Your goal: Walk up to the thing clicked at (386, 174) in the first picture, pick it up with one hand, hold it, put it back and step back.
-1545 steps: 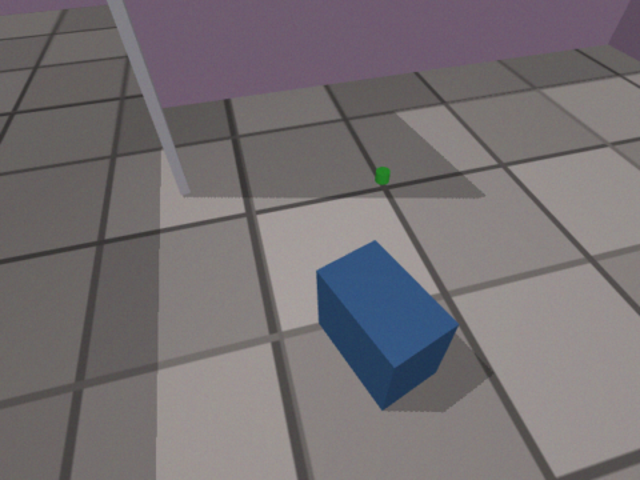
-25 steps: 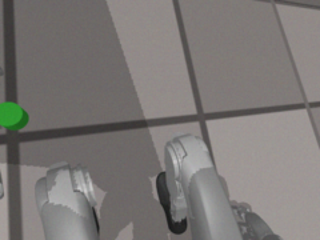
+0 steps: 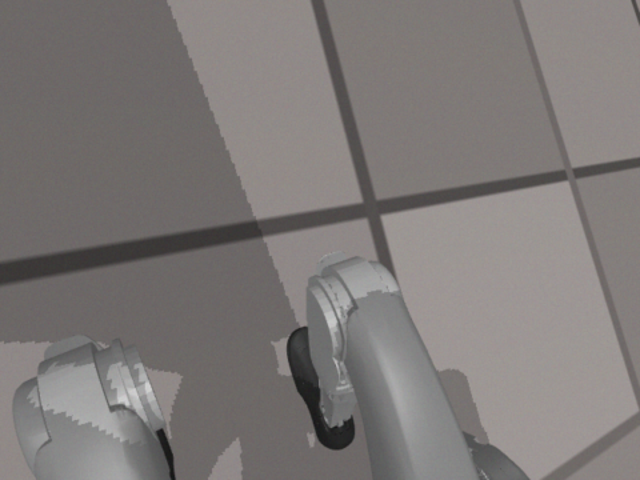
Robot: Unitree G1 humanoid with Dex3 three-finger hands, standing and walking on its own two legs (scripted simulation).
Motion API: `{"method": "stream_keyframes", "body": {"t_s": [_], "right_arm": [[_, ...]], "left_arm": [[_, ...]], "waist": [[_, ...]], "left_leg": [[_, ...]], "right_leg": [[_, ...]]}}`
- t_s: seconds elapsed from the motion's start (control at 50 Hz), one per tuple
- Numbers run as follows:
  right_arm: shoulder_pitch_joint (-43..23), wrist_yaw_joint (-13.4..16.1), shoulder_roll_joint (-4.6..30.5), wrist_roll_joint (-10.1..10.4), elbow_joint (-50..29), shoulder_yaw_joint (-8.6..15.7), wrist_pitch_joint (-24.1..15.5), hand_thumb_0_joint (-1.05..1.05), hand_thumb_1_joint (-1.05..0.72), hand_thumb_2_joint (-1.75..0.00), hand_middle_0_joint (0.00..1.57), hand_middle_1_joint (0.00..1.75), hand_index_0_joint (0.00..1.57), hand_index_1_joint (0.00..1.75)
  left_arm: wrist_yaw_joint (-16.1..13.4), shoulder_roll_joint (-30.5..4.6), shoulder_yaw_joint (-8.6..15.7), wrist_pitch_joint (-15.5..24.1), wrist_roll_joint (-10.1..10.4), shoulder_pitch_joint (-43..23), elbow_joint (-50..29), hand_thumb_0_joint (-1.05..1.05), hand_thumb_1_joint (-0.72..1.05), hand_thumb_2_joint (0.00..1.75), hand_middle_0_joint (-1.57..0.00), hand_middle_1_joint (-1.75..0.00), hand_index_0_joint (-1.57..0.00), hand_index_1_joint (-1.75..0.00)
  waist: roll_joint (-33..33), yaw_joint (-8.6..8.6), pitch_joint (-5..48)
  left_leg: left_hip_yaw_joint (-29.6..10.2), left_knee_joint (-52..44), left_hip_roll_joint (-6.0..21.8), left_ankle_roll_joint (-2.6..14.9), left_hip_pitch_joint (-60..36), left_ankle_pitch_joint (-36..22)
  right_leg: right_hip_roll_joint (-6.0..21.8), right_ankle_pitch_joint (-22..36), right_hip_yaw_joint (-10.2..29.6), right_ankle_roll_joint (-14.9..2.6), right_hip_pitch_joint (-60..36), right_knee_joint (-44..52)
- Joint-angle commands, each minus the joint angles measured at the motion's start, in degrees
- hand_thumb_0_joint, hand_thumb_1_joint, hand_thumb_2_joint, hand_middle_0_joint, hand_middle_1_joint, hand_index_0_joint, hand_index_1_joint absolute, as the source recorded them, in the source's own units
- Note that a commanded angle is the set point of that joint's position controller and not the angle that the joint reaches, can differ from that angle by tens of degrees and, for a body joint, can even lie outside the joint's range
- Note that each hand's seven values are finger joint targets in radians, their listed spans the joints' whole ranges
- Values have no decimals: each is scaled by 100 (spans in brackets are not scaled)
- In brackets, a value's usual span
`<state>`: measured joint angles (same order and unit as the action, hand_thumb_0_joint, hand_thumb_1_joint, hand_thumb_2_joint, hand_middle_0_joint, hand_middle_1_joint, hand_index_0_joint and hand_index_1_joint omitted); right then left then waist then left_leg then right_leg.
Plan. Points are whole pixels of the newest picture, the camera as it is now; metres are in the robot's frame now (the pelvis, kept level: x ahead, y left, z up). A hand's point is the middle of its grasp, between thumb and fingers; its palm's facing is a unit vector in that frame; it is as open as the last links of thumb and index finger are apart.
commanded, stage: rest palm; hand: left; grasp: from above
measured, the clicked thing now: out of the picture +0.47 +0.33 -0.28
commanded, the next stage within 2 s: close in 0.60 s
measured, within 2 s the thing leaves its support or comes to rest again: neither
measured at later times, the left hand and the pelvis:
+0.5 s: hand out of the picture +0.45 +0.33 -0.24, palm faces -0.46 -0.16 -0.87, open 14.1 cm; pelvis +0.00 +0.01 -0.01, yaw -2 degrees
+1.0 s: hand out of the picture +0.46 +0.32 -0.25, palm faces -0.44 -0.16 -0.89, open 12.7 cm; pelvis +0.00 +0.01 -0.01, yaw -3 degrees
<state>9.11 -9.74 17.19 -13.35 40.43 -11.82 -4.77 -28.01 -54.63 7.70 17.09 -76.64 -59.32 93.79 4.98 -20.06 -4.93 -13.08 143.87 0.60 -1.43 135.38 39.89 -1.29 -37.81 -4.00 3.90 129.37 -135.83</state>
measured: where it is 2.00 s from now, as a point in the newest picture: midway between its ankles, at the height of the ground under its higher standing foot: (249, 450)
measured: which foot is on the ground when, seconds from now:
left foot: down 0.00-1.00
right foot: down 0.00-1.00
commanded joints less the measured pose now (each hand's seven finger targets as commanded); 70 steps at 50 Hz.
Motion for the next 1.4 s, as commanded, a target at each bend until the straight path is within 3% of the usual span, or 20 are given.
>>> {"method": "stream_keyframes", "body": {"t_s": [0.0,0.08,0.1,0.12,0.16,0.18,0.2,0.22,0.24,0.3,0.32,0.42,0.5,0.56,0.64,0.68,0.76,1.0,1.22,1.38], "right_arm": [[1030,33,1739,-118,44,485,-153,0,-89,-90,20,30,20,30],[952,-67,1798,-181,31,419,-316,0,-89,-90,20,30,20,30],[978,-57,1859,-180,18,444,-323,0,-89,-90,20,30,20,30],[942,-88,1836,-173,-5,423,-357,0,-89,-90,20,30,20,30],[889,-109,1859,-204,-13,438,-379,0,-89,-90,20,30,20,30],[875,-143,1787,-190,-21,392,-399,0,-89,-90,20,30,20,30],[921,-151,1871,-233,25,420,-404,0,-89,-90,20,30,20,30],[924,-164,1920,-198,-28,441,-421,0,-89,-90,20,30,20,30],[876,-169,1889,-185,3,419,-426,0,-89,-90,20,30,20,30],[898,-185,1870,-198,-4,374,-416,0,-90,-90,20,30,20,30],[890,-204,1922,-202,-29,403,-424,0,-90,-90,20,30,20,30],[879,-220,1886,-232,-15,330,-406,0,-90,-90,20,30,20,30],[716,-229,1923,-216,-68,310,-452,0,-90,-90,20,30,20,30],[807,-251,1932,-258,-28,217,-459,0,-89,-90,20,30,20,30],[632,-321,1937,-318,-70,172,-537,0,-89,-90,20,30,20,30],[629,-331,2023,-316,-70,188,-576,0,-89,-90,20,30,20,30],[572,-369,2074,-360,-85,193,-653,0,-89,-90,20,30,20,30],[509,-484,2102,-352,-71,137,-789,0,-89,-90,20,30,20,30],[512,-544,2107,-348,-87,52,-828,0,-89,-90,20,30,20,30],[473,-542,2167,-371,-81,79,-875,0,-89,-90,20,30,20,30]], "left_arm": [[-575,-1457,170,-64,21,-1740,-663,0,-54,102,-7,-98,-6,-99],[-651,-1399,76,-271,46,-1817,-386,0,-53,102,-7,-99,-6,-100],[-688,-1624,272,-318,47,-1666,-491,0,-54,103,-8,-98,-6,-99],[-671,-1522,172,-381,21,-1579,-395,0,-54,102,-8,-97,-6,-98],[-674,-1569,296,-469,96,-1467,-295,0,-53,101,-8,-99,-7,-100],[-613,-1225,28,-511,137,-1529,-288,0,-54,100,-7,-98,-6,-98],[-630,-1548,268,-518,166,-1586,-290,0,-53,99,-7,-99,-6,-99],[-572,-1472,211,-563,157,-1504,-309,0,-54,99,-6,-98,-6,-98],[-585,-1574,295,-558,239,-1501,-275,0,-53,98,-7,-98,-6,-99],[-543,-1629,362,-520,270,-1490,-261,0,-53,100,-7,-99,-7,-99],[-484,-1543,281,-486,261,-1554,-310,0,-53,98,-7,-99,-7,-99],[-467,-1575,267,-295,293,-1419,-301,0,-53,99,-8,-99,-7,-100],[-502,-1382,-16,-149,272,-1610,-343,0,-53,100,-7,-100,-7,-101],[-648,-1658,169,-99,131,-1429,-256,0,-51,103,-8,-101,-7,-102],[-802,-1517,52,-111,42,-1485,-40,0,-50,98,-7,-101,-7,-101],[-915,-1701,165,-134,44,-1541,-57,0,-51,101,-8,-101,-7,-102],[-1010,-1748,185,-259,-16,-1513,46,0,-31,89,-17,-103,-20,-100],[-885,-1647,118,-349,167,-1498,139,0,-17,76,-27,-97,-31,-92],[-995,-1796,122,-216,137,-1408,-9,0,-2,67,-39,-87,-43,-82],[-1061,-1692,45,-338,120,-1470,181,0,7,62,-45,-83,-50,-78]], "waist": [[-2736,-154,3774],[-2765,-275,3504],[-2804,-168,3716],[-2870,-155,3689],[-2811,-132,3666],[-2911,-210,3589],[-2837,-259,3640],[-2848,-248,3649],[-2899,-172,3652],[-2785,-252,3532],[-2797,-337,3449],[-2707,-316,3550],[-2763,-368,3352],[-2808,-342,3386],[-2801,-414,3111],[-2853,-386,3137],[-2870,-365,3094],[-3074,-447,3078],[-2962,-407,3140],[-2995,-504,3006]], "left_leg": [[779,-1434,45,204,-3121,-989],[753,-1359,59,210,-2969,-977],[735,-1382,68,195,-3099,-1150],[756,-1349,58,183,-3111,-1263],[726,-1386,66,182,-3034,-1239],[736,-1362,61,181,-3018,-1259],[699,-1352,86,187,-3034,-1262],[693,-1339,76,167,-3143,-1405],[660,-1395,82,157,-3062,-1326],[643,-1318,94,180,-2929,-1293],[644,-1287,94,185,-2911,-1278],[604,-1274,102,193,-2922,-1246],[597,-1254,108,177,-2918,-999],[559,-1270,120,149,-3044,-1220],[545,-1222,138,140,-3018,-1081],[505,-1261,143,143,-2969,-1076],[507,-1286,140,143,-2894,-938],[329,-1301,188,70,-3092,-1171],[406,-1183,177,106,-3047,-1252],[375,-1217,202,89,-3000,-1160]], "right_leg": [[-210,1231,-911,-507,-1703,1116],[-224,1264,-962,-485,-1602,1042],[-246,1415,-943,-495,-1826,1074],[-232,1494,-942,-498,-1796,983],[-253,1463,-970,-501,-1800,1000],[-250,1491,-950,-504,-1809,995],[-257,1519,-995,-491,-1856,989],[-248,1601,-988,-490,-1812,945],[-250,1515,-1004,-511,-1837,926],[-245,1520,-1003,-496,-1906,965],[-244,1520,-1001,-488,-1857,953],[-279,1508,-1023,-468,-2087,1038],[-296,1302,-1060,-474,-1855,1007],[-305,1456,-1123,-461,-1940,951],[-300,1370,-1149,-445,-1720,871],[-316,1368,-1154,-453,-1774,913],[-329,1253,-1145,-458,-1729,915],[-310,1436,-1226,-450,-1668,759],[-345,1552,-1204,-432,-1973,831],[-358,1479,-1232,-442,-1868,828]]}}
